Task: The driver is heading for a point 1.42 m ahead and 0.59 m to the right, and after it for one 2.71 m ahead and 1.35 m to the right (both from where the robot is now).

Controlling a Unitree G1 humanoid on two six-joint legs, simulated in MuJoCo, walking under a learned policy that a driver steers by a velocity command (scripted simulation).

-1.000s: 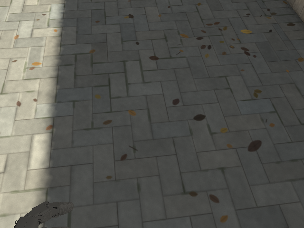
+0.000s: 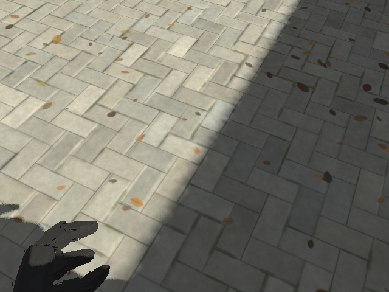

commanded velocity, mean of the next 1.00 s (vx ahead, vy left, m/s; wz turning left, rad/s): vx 1.00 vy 0.00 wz -0.64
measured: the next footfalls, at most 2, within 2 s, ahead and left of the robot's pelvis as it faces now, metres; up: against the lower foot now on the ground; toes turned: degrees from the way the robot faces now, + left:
left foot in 0.36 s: +0.46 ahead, +0.11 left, +0.00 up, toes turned -13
right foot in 0.78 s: +0.77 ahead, -0.29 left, +0.00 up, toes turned -35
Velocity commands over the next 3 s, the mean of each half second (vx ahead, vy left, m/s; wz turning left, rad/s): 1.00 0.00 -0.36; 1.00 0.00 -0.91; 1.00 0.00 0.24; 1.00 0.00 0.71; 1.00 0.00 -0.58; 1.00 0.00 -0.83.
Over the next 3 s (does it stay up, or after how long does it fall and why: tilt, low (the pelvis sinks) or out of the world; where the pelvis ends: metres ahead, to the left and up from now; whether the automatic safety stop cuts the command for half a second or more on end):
stays up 2.35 -1.08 0.02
